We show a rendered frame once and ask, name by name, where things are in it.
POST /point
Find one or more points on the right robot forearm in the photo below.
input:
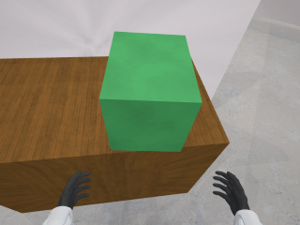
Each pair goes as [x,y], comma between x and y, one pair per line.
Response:
[246,217]

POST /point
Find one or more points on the right robot hand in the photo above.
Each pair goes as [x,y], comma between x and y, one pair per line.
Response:
[235,195]

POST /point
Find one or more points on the left robot forearm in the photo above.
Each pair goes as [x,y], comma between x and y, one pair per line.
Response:
[60,215]

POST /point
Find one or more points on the carton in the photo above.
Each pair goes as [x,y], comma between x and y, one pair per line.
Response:
[149,97]

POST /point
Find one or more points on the pedestal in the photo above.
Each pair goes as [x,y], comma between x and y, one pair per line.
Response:
[52,126]

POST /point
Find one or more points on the left robot hand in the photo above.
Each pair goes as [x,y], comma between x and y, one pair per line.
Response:
[69,195]

